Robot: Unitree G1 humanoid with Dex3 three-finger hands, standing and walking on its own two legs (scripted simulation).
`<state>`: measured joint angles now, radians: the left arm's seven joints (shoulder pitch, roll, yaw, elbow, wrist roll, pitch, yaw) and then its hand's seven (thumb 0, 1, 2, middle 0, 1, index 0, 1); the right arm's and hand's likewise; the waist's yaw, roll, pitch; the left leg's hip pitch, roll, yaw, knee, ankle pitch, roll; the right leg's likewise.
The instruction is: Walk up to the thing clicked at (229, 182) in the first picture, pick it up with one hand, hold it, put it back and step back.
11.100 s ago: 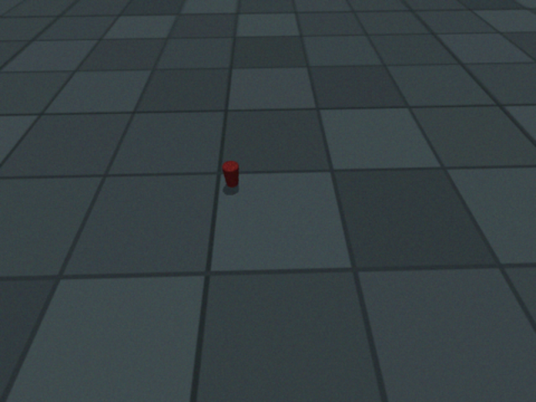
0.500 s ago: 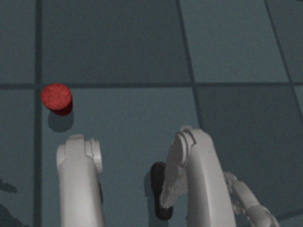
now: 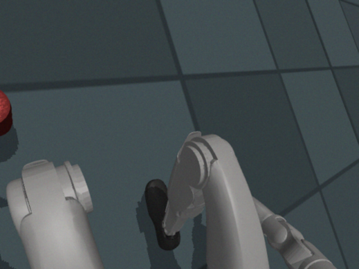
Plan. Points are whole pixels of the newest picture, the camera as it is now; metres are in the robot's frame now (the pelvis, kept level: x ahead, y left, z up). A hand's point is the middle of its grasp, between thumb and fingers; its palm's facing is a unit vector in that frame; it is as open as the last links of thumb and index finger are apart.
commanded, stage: close in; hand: left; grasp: from the side
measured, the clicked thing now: out of the picture +0.45 +0.28 -0.23
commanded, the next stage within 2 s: rest palm in 0.34 s
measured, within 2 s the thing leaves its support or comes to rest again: leaves its support in 1.50 s
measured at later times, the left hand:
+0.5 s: hand out of the picture +0.42 +0.27 -0.18, palm faces +0.28 -0.96 +0.03, open 17.5 cm
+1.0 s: hand out of the picture +0.44 +0.28 -0.18, palm faces +0.32 -0.95 -0.01, open 11.6 cm
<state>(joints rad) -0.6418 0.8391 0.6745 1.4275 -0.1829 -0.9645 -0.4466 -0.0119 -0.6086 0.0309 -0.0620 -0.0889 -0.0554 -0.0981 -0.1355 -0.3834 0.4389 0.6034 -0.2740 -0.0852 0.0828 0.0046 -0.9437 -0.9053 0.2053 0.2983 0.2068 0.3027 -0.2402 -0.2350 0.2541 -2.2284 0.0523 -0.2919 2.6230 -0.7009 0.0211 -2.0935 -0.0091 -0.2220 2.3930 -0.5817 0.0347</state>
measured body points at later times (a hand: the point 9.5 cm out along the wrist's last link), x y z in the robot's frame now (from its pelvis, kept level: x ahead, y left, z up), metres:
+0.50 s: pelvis -0.01 +0.01 -0.01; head +0.21 +0.19 +0.33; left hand +0.40 +0.32 -0.18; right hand +0.15 -0.24 -0.03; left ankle +0.08 +0.12 -0.26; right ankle +0.14 -0.12 -0.26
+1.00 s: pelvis -0.01 +0.01 +0.00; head +0.23 +0.20 +0.32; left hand +0.42 +0.33 -0.18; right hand +0.15 -0.24 -0.03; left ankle +0.08 +0.12 -0.26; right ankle +0.14 -0.12 -0.26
